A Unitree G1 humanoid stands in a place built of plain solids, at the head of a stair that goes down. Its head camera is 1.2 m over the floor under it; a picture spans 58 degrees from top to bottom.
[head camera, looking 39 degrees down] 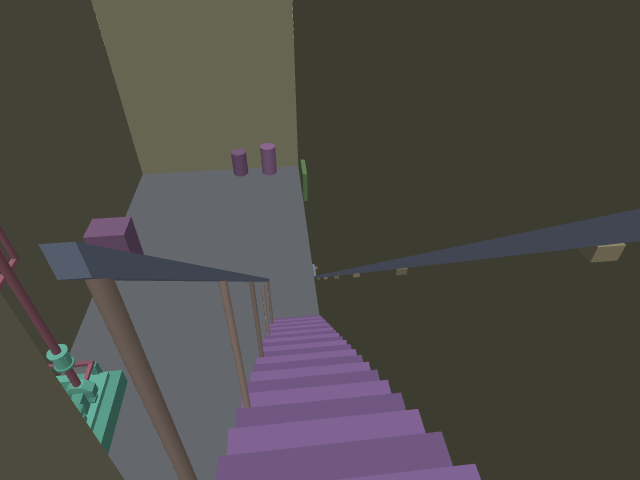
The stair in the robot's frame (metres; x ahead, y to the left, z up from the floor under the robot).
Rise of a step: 0.21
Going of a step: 0.21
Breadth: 0.84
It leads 6 degrees to the left of straight ahead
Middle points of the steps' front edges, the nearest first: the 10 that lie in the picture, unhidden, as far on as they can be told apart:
0.78 -0.05 -0.40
0.99 -0.02 -0.61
1.19 0.00 -0.81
1.40 0.02 -1.02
1.61 0.05 -1.22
1.82 0.07 -1.43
2.03 0.09 -1.64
2.24 0.11 -1.84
2.45 0.14 -2.05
2.66 0.16 -2.25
